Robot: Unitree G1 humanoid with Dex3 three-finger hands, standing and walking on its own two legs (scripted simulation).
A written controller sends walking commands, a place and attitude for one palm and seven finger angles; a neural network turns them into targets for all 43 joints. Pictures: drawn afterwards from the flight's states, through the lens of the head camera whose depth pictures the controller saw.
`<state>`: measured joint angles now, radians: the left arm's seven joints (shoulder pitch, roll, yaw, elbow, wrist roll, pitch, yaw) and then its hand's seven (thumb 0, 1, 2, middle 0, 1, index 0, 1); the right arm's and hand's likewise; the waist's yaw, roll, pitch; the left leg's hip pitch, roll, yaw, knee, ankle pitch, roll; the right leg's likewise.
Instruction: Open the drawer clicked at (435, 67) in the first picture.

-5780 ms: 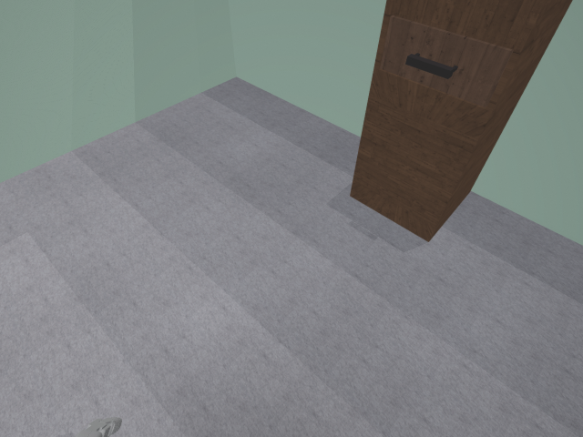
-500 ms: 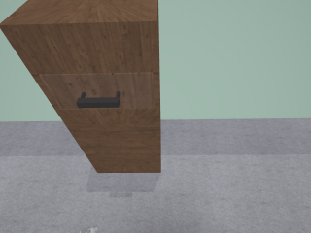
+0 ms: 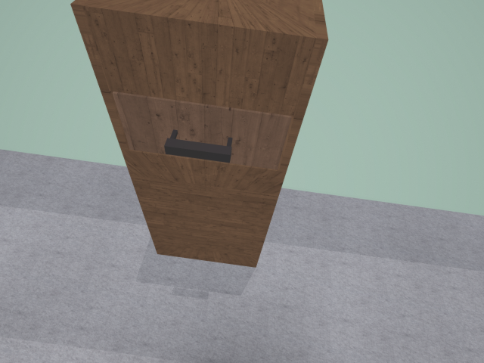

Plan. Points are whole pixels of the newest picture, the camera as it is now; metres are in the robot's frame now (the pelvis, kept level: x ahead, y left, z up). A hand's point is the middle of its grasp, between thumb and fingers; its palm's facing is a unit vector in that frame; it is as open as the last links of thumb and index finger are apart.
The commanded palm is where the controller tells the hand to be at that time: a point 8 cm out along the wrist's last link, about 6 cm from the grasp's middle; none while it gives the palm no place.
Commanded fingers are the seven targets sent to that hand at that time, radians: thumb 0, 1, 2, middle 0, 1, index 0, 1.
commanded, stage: come to a stop and stand still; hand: left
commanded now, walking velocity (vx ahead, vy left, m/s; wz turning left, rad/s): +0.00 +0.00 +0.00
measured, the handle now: (200, 143) +0.56 +0.16 -0.02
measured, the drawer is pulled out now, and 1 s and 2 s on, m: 0.00 0.00 0.00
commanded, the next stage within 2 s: look again from close up in 0.76 s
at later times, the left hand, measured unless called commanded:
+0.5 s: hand out of the picture -0.02 +0.16 -0.17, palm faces -0.02 -0.98 -0.21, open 7.3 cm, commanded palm none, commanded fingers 0.00 0.90 0.90 -0.20 -0.30 -0.20 -0.30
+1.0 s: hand out of the picture -0.06 +0.14 -0.18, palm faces +0.00 -0.99 -0.16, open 7.4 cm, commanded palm none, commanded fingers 0.00 0.90 0.90 -0.20 -0.30 -0.20 -0.30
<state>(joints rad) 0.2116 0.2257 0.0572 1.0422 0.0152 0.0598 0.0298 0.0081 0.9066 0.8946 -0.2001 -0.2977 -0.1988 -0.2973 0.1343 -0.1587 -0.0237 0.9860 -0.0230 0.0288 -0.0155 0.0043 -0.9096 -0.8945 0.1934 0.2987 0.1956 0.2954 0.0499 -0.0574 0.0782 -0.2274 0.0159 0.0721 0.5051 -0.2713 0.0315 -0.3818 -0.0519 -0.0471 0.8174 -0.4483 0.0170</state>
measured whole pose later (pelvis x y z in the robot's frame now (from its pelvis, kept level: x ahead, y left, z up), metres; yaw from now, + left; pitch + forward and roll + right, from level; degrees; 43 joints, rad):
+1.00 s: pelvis -0.04 -0.01 +0.00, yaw -1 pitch -1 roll -1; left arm 0.35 0.09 -0.02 1.12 0.01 -0.03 0.04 0.01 0.90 0.89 -0.20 -0.30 -0.20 -0.30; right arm 0.31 -0.13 0.00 1.10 -0.02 0.00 -0.01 0.01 -0.91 -0.89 0.19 0.30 0.20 0.30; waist -0.02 0.04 0.03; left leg -0.31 0.05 0.06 0.55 -0.23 0.01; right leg -0.17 0.02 -0.07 0.50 -0.32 -0.03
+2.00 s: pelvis +0.05 -0.01 -0.01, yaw -2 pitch +0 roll -1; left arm 0.47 0.11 0.00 1.14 0.01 -0.02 0.04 0.01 0.90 0.89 -0.20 -0.30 -0.20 -0.30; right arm 0.19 -0.17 -0.01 1.05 -0.01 -0.04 -0.03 0.01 -0.92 -0.89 0.19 0.30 0.20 0.30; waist 0.04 -0.03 0.07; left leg -0.35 0.02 0.10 0.63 -0.21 0.05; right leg -0.11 0.01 -0.05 0.64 -0.45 -0.01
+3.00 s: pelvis +0.01 -0.08 -0.01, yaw -2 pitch -1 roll +0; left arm 0.32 0.15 0.01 1.05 0.01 0.02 0.01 0.01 0.91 0.89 -0.20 -0.30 -0.20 -0.30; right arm 0.38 -0.16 -0.01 1.06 -0.02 0.02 -0.01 0.01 -0.91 -0.89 0.19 0.30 0.20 0.30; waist -0.02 0.02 0.02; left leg -0.34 0.04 -0.05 0.55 -0.19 -0.04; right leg -0.28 0.00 -0.03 0.61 -0.31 -0.02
